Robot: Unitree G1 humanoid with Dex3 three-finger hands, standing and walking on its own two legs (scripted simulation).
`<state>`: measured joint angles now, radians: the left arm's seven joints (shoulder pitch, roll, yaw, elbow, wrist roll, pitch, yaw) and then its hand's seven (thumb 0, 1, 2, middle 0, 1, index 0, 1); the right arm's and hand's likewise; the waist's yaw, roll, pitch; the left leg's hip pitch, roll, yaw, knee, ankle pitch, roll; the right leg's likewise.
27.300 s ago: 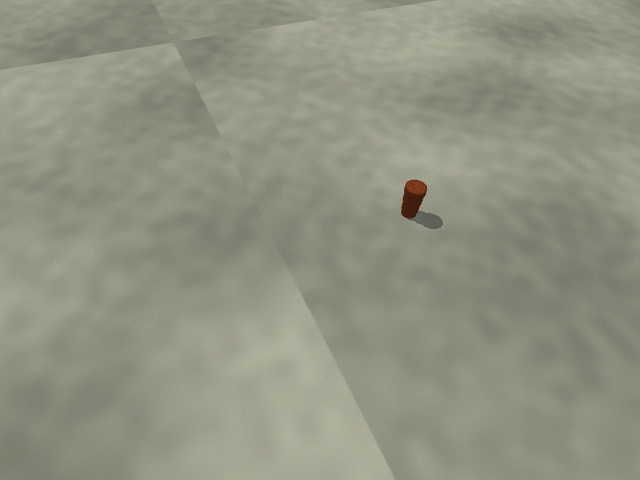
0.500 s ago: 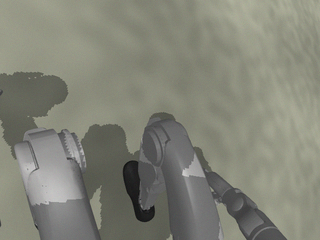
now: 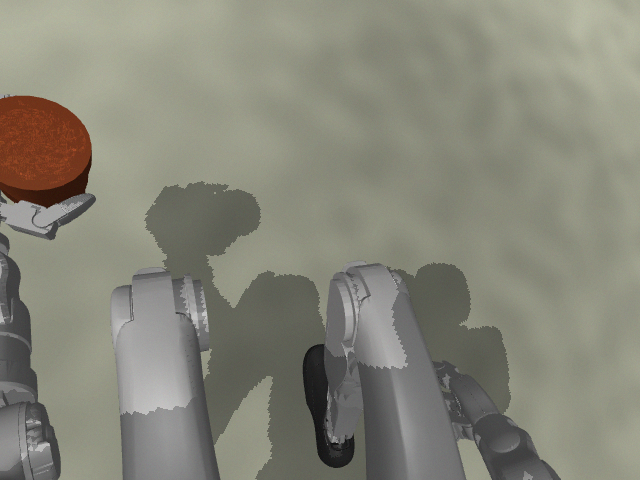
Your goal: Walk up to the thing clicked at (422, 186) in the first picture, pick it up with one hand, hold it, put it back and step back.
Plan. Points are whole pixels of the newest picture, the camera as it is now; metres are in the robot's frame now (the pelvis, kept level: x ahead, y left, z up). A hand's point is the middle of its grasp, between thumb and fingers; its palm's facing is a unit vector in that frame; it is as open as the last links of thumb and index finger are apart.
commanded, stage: settle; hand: left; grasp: from the side
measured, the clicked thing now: (43, 173) +0.42 +0.29 -0.08
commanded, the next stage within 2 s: lift in 0.90 s
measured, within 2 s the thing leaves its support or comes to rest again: neither
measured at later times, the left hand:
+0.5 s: hand (34, 141) +0.42 +0.28 -0.01, palm faces +0.25 -0.97 -0.04, open 11.1 cm
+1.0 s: hand (25, 129) +0.42 +0.28 +0.01, palm faces +0.25 -0.97 -0.05, open 11.2 cm
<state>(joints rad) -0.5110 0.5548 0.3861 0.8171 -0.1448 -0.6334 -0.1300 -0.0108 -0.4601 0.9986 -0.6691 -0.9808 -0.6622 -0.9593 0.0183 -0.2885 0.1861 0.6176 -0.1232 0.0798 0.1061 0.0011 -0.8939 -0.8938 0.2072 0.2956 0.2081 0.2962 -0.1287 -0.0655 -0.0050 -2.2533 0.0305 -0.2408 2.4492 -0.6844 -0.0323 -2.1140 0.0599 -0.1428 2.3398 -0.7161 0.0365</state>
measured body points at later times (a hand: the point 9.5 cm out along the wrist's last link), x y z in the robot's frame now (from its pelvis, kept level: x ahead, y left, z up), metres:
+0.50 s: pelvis +0.01 -0.01 +0.03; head +0.21 +0.07 +0.42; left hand +0.40 +0.33 -0.01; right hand +0.17 -0.26 -0.09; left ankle +0.08 +0.14 -0.30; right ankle +0.10 -0.12 -0.30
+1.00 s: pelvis +0.00 -0.01 +0.05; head +0.20 +0.07 +0.45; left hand +0.40 +0.33 +0.02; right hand +0.16 -0.25 -0.07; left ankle +0.08 +0.14 -0.30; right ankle +0.10 -0.12 -0.30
